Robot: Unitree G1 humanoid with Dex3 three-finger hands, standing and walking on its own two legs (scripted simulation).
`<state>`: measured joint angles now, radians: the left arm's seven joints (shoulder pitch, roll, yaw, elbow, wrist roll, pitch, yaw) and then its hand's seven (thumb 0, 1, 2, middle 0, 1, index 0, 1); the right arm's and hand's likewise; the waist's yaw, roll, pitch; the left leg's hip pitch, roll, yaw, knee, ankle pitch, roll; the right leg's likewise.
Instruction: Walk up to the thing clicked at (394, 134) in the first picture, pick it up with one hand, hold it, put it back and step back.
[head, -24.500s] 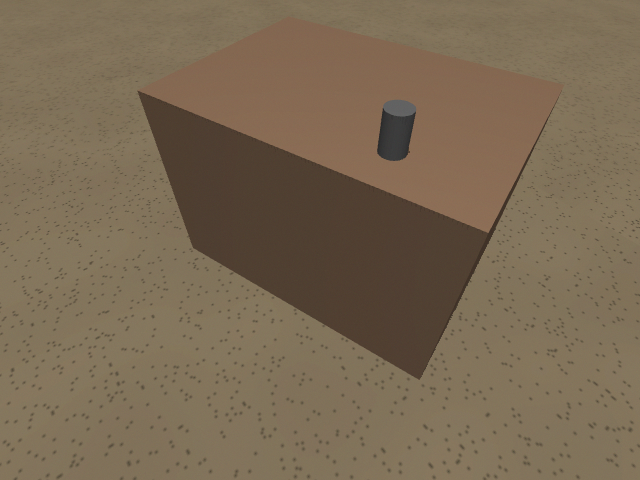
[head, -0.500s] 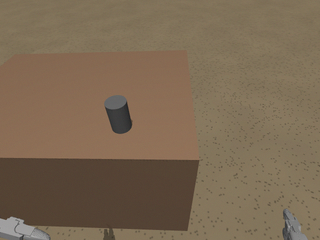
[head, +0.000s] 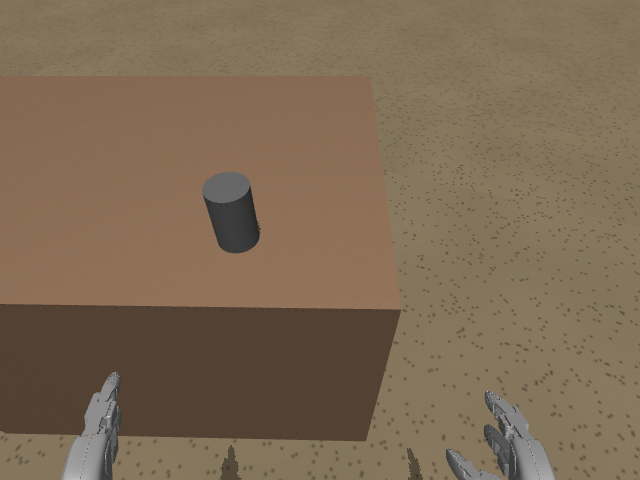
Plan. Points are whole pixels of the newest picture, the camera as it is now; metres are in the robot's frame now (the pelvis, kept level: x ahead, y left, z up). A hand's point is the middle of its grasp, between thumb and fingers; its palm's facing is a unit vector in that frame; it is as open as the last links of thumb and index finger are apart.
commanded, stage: home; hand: left
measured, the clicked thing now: (232, 213) +0.52 +0.18 +0.02
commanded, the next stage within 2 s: none
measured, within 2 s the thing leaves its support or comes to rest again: neither
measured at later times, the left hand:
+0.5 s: hand (194, 450) +0.19 +0.18 -0.06, palm faces +0.09 -0.97 -0.22, open 17.7 cm
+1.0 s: hand (199, 447) +0.20 +0.17 -0.06, palm faces +0.10 -0.97 -0.22, open 17.6 cm
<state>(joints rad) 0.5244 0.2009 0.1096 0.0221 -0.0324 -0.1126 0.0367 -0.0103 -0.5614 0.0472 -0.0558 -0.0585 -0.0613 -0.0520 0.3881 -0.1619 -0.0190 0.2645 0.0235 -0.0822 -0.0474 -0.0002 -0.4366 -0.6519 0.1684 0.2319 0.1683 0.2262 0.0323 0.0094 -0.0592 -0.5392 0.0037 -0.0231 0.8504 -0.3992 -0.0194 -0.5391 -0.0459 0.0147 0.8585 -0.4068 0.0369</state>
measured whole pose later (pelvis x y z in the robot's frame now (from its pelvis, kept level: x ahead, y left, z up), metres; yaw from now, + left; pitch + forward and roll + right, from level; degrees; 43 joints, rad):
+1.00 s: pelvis +0.02 +0.00 -0.02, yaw -1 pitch +10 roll +0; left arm 0.46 0.20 0.00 0.08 -0.03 0.05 0.07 -0.01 -0.57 0.04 -0.05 -0.05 -0.05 -0.05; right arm 0.47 -0.19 -0.01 0.04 0.04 0.11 -0.07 0.01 -0.90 -0.90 0.21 0.30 0.21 0.30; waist 0.01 0.00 -0.13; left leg -0.65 0.02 -0.01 0.97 -0.48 -0.02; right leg -0.66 -0.03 0.03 0.97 -0.48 0.04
